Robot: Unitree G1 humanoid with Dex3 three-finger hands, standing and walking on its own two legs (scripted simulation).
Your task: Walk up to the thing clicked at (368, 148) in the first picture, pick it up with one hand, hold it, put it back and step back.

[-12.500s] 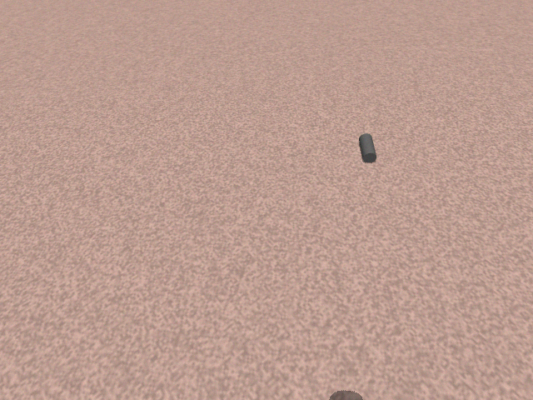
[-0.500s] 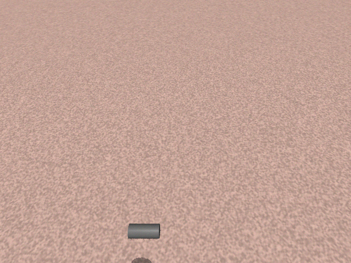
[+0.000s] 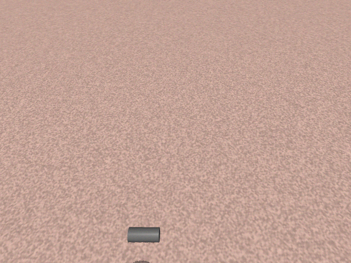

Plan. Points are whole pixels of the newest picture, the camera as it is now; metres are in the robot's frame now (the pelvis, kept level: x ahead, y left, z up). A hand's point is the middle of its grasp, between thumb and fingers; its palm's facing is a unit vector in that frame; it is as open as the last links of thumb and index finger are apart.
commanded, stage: stand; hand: left
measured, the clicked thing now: (144, 234) +0.39 +0.22 -0.75
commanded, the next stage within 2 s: walk up in 0.38 s
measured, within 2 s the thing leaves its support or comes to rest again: neither
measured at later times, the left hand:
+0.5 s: hand out of the picture +0.07 +0.27 -0.16, palm faces +0.00 -0.93 -0.36, open 7.4 cm
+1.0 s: hand out of the picture +0.00 +0.31 -0.18, palm faces -0.08 -0.93 -0.35, open 7.4 cm
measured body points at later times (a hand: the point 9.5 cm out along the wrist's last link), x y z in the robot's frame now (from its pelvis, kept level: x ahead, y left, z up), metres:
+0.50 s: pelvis -0.02 +0.00 -0.01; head +0.03 +0.00 +0.44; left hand +0.07 +0.31 -0.13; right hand +0.07 -0.30 -0.14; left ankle -0.02 +0.13 -0.75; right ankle +0.00 -0.11 -0.75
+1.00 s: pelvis -0.12 +0.06 -0.02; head -0.04 +0.08 +0.42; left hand +0.01 +0.36 -0.16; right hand -0.07 -0.26 -0.13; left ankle -0.11 +0.16 -0.75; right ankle -0.18 -0.09 -0.67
